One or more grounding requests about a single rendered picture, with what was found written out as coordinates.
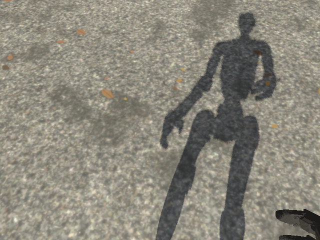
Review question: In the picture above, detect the robot right hand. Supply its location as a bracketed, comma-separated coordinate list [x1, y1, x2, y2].
[275, 209, 320, 240]

